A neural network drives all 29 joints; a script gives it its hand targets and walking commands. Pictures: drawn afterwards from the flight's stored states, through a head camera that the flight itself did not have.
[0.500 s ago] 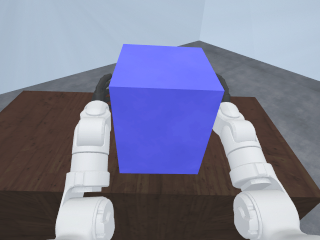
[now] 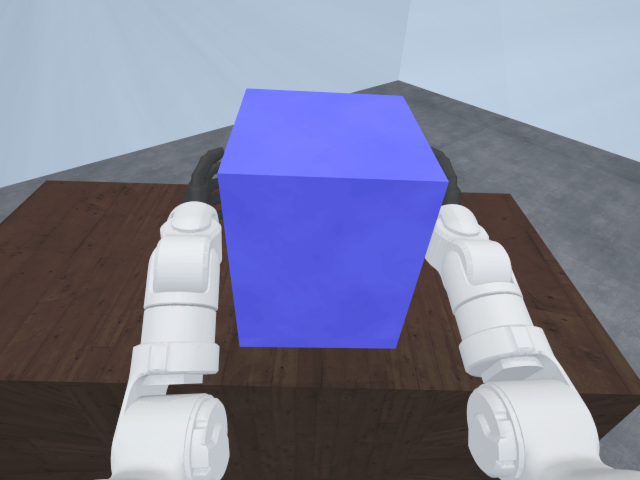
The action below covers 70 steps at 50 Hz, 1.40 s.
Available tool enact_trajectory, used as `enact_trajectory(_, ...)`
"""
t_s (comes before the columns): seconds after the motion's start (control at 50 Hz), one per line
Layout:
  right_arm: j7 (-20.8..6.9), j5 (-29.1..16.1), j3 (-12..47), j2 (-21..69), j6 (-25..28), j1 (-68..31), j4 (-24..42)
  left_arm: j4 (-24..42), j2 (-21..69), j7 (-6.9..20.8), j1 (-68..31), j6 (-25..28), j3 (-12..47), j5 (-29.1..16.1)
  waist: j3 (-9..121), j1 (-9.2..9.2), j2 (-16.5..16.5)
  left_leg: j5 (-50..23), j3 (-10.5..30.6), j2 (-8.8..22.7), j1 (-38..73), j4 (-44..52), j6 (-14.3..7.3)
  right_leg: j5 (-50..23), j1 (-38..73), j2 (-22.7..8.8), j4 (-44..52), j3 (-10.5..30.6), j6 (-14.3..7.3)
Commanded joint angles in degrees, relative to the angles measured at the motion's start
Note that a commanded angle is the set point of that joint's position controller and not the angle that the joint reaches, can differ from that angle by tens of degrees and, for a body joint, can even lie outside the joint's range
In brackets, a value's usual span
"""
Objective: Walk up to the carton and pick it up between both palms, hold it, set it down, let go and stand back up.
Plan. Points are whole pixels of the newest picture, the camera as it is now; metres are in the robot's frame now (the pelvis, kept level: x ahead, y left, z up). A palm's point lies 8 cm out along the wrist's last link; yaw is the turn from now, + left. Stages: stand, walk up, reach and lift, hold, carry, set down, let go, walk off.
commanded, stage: hold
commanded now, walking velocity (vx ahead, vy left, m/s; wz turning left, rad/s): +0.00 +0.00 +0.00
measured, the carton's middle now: (322, 220) +0.40 +0.03 +0.18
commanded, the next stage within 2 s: set down in 0.70 s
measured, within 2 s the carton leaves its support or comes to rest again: neither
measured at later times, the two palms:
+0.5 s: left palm (201, 210) +0.37 +0.17 +0.21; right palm (441, 210) +0.39 -0.12 +0.21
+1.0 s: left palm (193, 204) +0.38 +0.18 +0.22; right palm (436, 198) +0.40 -0.11 +0.22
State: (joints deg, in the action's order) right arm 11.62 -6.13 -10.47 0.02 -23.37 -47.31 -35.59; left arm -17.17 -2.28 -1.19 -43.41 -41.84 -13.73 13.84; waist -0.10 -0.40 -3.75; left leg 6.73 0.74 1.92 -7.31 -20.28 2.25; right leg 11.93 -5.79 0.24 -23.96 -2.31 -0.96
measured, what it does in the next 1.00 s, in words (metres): stands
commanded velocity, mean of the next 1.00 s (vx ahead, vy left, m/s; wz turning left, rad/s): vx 0.00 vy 0.00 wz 0.00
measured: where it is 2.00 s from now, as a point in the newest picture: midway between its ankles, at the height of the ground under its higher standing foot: outside the picture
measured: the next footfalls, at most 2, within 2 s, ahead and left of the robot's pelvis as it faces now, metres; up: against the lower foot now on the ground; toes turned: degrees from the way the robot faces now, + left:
none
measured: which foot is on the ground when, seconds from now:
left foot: down 0.00-1.00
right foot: down 0.00-1.00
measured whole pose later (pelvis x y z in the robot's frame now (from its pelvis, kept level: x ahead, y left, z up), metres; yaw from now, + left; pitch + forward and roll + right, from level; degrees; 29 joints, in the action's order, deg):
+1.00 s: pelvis +0.00 +0.00 +0.00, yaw +0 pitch -6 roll +0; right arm 11.6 -6.1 -10.4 0.2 -19.3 -49.7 -38.2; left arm -17.2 -1.8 0.7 -44.2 -38.4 -16.7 16.1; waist -0.2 -0.4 -4.7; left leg 6.7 0.7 1.9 -7.2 -20.1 2.3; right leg 12.0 -5.7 0.2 -24.0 -2.3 -1.0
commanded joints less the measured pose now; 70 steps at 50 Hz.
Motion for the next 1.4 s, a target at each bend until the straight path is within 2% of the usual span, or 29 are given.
enact_trajectory(0.0, -6.21, -9.95, 26.32, 32.79, 4.12, -47.47, 15.81, 13.55, 37.81, 8.17, -43.81, 6.1, 25.04, -9.45, 31.48, -6.03, 4.57, -4.55, -0.76, -4.79, 11.95, 2.21, -2.58, -10.87, 7.34, 2.22, 8.84, -0.97, 4.6)
enact_trajectory(0.1, -5.91, -10.09, 25.43, 31.92, 3.42, -45.05, 13.91, 14.07, 38.02, 8.68, -43.66, 5.68, 24.85, -9.01, 30.44, -7.27, 5.31, -5.45, -0.75, -4.9, 12.58, 1.99, -2.08, -12.21, 8.09, 2.04, 8.7, -1.04, 4.75)
enact_trajectory(0.14, -6.0, -10.28, 26.96, 32.98, 4.06, -47.39, 17.31, 14.7, 38.07, 8.46, -43.5, 5.72, 24.87, -9.17, 32.19, -6.24, 4.45, -5.91, -0.75, -4.78, 11.55, 1.86, -2.43, -12.64, 8.95, 2.08, 8.4, -0.66, 4.68)
enact_trajectory(0.18, -6.04, -9.56, 25.37, 31.72, 3.74, -46.57, 14.72, 13.38, 38.15, 8.36, -44.52, 5.88, 25.19, -9.12, 29.94, -6.99, 5.15, -4.57, -0.71, -4.73, 11.31, 2.25, -2.09, -11.24, 7.73, 2.16, 8.6, -1.25, 4.6)
enact_trajectory(0.22, -6.03, -9.58, 26.51, 32.92, 4.18, -48.07, 15.86, 13.71, 38.09, 8.29, -45.44, 6.19, 24.43, -9.66, 32.05, -5.98, 4.71, -4.65, -0.73, -4.94, 11.36, 2.25, -2.5, -10.75, 8.57, 2.06, 8.57, -1.06, 4.46)
enact_trajectory(0.24, -5.95, -9.83, 25.69, 32.04, 3.9, -46.66, 15.49, 14.34, 38.1, 8.21, -44.9, 6.04, 25.74, -9.72, 31.22, -7.22, 6.1, -4.13, -0.73, -5.06, 10.93, 2.34, -2.1, -11.64, 8.55, 1.96, 8.53, -0.8, 4.58)
enact_trajectory(0.34, -6.24, -9.93, 24.83, 31.34, 3.89, -48.02, 14.18, 12.2, 37.88, 8.19, -45.39, 5.85, 24.4, -9.04, 29.6, -6.25, 5.93, -2.46, -0.72, -4.86, 11.96, 2.56, -2.31, -7.46, 5.72, 2.02, 9.45, -1.06, 4.27)
enact_trajectory(0.36, -6.34, -10.14, 25.48, 32.48, 4.29, -47.95, 15.47, 15.01, 38.76, 7.91, -46.45, 6.42, 26.41, -10.49, 32.52, -6.99, 5.9, -3.95, -0.66, -4.75, 12.56, 2.16, -2.05, -10.2, 6.21, 2.38, 8.63, -1.35, 4.33)
enact_trajectory(0.52, -5.62, -10.19, 26.07, 31.73, 3.37, -45.11, 14.57, 13.64, 37.63, 8.59, -42.74, 5.64, 24.7, -8.88, 30.53, -7.24, 5.61, -5.64, -0.95, -5.01, 12.06, 2.06, -2.05, -12.42, 8.9, 2.25, 8.44, -1.2, 4.92)
enact_trajectory(0.62, -6.02, -9.96, 26.72, 32.8, 3.68, -46.48, 15.05, 14.79, 37.63, 8.23, -44.01, 5.81, 25.05, -9.08, 30.2, -6.12, 5.27, -5.82, -0.23, -4.78, 12.2, 1.84, -2.3, -12.13, 7.72, 2.26, 8.53, -0.91, 4.53)
enact_trajectory(0.66, -5.9, -9.84, 25.82, 32.5, 3.8, -46.64, 16.24, 15.14, 38.91, 8.07, -45.59, 6.0, 26.68, -10.48, 32.27, -7.37, 5.62, -6.12, -0.57, -4.61, 12.4, 1.91, -1.61, -13.07, 8.03, 2.54, 8.3, -1.31, 4.35)
enact_trajectory(0.68, -5.82, -10.21, 26.28, 31.6, 3.42, -46.03, 15.78, 14.2, 38.26, 8.1, -44.26, 5.81, 25.82, -9.62, 30.4, -6.71, 5.64, -5.98, -0.57, -5.05, 12.1, 1.78, -1.73, -12.04, 7.44, 2.53, 8.83, -1.06, 4.6)
enact_trajectory(0.7, -5.16, -9.02, 26.66, 32.36, 2.88, -46.25, 15.63, 13.09, 36.25, 9.07, -41.03, 4.56, 22.23, -6.78, 31.35, -4.24, 2.27, -4.93, -3.02, -5.04, 12.28, 2.87, -3.55, -14.53, 12.41, 1.42, 8.23, 0.4, 5.37)
enact_trajectory(0.76, -5.17, -9.2, 27.49, 32.62, 3.62, -48.32, 17.4, 14.35, 36.16, 9.23, -43.75, 5.1, 22.31, -7.16, 32.15, -4.32, 1.99, -2.76, -2.95, -5.02, 11.02, 3.3, -3.57, -14.36, 12.23, 1.4, 7.17, -0.16, 5.8)
enact_trajectory(0.82, -5.92, -6.46, 24.33, 32.55, 6.47, -50.91, 14.78, 13.9, 37.99, 9.49, -47.3, 7.45, 23.59, -7.57, 31.95, -5.56, 5.56, -2.66, -2.5, -4.35, 12.24, 3.21, -2.25, -10.35, 8.77, 1.67, 7.67, -0.93, 4.75)
enact_trajectory(0.84, -6.07, -5.07, 23.16, 32.5, 6.91, -50.71, 13.26, 12.08, 36.44, 9.93, -47.29, 7.85, 21.31, -6.35, 29.33, -5.09, 4.39, 0.12, -2.75, -4.49, 11.18, 3.58, -2.91, -7.84, 8.33, 1.11, 8.32, -0.54, 4.89)
enact_trajectory(0.86, -6.43, -4.89, 23.9, 33.56, 8.31, -50.31, 13.31, 11.47, 36.78, 9.9, -45.74, 8.7, 21.23, -5.3, 30.55, -3.7, 5.88, -1.33, -2.98, -4.44, 11.34, 3.71, -2.48, -8.91, 8.66, 1.09, 7.88, -0.69, 4.72)
enact_trajectory(0.92, -7.65, 1.8, 16.8, 32.24, 11.79, -47.34, 8.86, 4.44, 34.75, 11.61, -42.12, 10.74, 15.21, -1.22, 24.9, -3.44, 4.02, 2.25, -3.98, -4.29, 10.52, 4.72, -2.66, -2.64, 7.8, 0.69, 9.15, -0.81, 4.59)
enact_trajectory(0.96, -8.54, 7.42, 10.0, 29.42, 13.98, -42.4, 4.34, -0.96, 32.32, 13.23, -38.65, 12.48, 10.79, 1.69, 20.96, -4.52, 3.13, 6.32, -4.98, -4.25, 9.79, 5.98, -3.15, 3.61, 7.02, 0.29, 10.16, -2.22, 4.07)
enact_trajectory(0.98, -8.99, 9.25, 8.93, 29.03, 15.08, -42.07, 4.46, -3.63, 31.31, 14.09, -35.94, 12.74, 9.41, 3.04, 19.46, -3.66, 1.55, 6.74, -5.37, -4.25, 9.74, 6.4, -3.69, 5.29, 7.17, 0.25, 10.51, -2.43, 3.97)
enact_trajectory(1.0, -9.12, 10.4, 6.87, 28.03, 15.85, -39.15, 1.71, -3.96, 30.45, 14.69, -36.34, 13.49, 9.01, 3.48, 18.21, -4.66, 2.35, 7.45, -5.54, -4.21, 8.83, 6.67, -3.48, 6.53, 7.19, 0.29, 10.38, -3.14, 3.7)
enact_trajectory(1.04, -9.58, 11.51, 6.57, 27.4, 17.43, -35.68, -0.32, -4.93, 28.9, 15.59, -33.89, 14.54, 7.79, 5.77, 15.74, -3.03, 2.69, 7.43, -5.84, -4.17, 8.94, 7.09, -3.46, 7.05, 8.14, -0.16, 10.34, -3.5, 3.95)
enact_trajectory(1.16, -9.73, 11.77, 9.09, 27.2, 25.4, -38.22, 4.22, 0.86, 32.15, 13.74, -37.91, 19.2, 17.02, 1.57, 22.65, -3.21, 9.54, 0.3, -5.93, -3.34, 12.22, 5.39, 0.01, 0.54, 6.51, 0.96, 9.03, -5.13, 2.67)
enact_trajectory(1.18, -9.58, 10.83, 11.39, 27.98, 27.24, -39.5, 7.54, 3.13, 34.1, 12.64, -38.17, 20.31, 21.04, -0.67, 28.49, -3.72, 11.12, -5.46, -5.45, -3.13, 14.81, 3.74, 0.95, -4.33, 6.71, 1.16, 8.4, -5.51, 2.3)
enact_trajectory(1.24, -9.29, 7.13, 18.03, 29.45, 30.72, -40.99, 11.47, 8.57, 38.54, 9.45, -40.3, 24.57, 28.5, -4.94, 42.21, -2.19, 13.3, -19.58, -5.27, -3.0, 19.92, -1.47, 2.62, -11.58, 6.89, 2.25, 7.93, -5.04, 1.51)
enact_trajectory(1.28, -9.27, 3.69, 23.99, 31.93, 31.37, -41.7, 14.12, 10.87, 39.12, 7.81, -39.68, 26.24, 30.85, -6.47, 45.48, -0.51, 12.97, -24.13, -5.12, -3.48, 20.79, -3.28, 2.52, -16.79, 8.31, 2.39, 7.43, -4.07, 1.86)
enact_trajectory(1.3, -9.06, 3.03, 26.95, 32.99, 31.26, -40.46, 14.76, 10.29, 39.06, 7.56, -37.39, 26.67, 30.48, -6.43, 46.03, 0.85, 10.91, -25.88, -5.17, -3.69, 19.74, -3.42, 1.87, -21.59, 11.3, 2.2, 6.83, -3.19, 2.29)
enact_trajectory(1.34, -8.85, 1.78, 29.81, 34.16, 31.05, -39.54, 17.33, 11.92, 39.44, 6.91, -35.48, 27.38, 31.62, -7.15, 46.76, 1.38, 8.8, -27.3, -4.84, -4.04, 18.58, -3.6, 1.62, -27.51, 13.1, 2.05, 6.23, -2.67, 2.91)
enact_trajectory(1.38, -7.95, 0.72, 34.08, 36.1, 29.89, -36.71, 19.28, 9.95, 38.28, 7.52, -30.4, 27.05, 29.08, -6.09, 43.77, 2.29, 3.96, -25.25, -5.48, -5.17, 13.05, -2.41, 0.38, -39.08, 20.5, 0.87, 4.14, -1.14, 4.66)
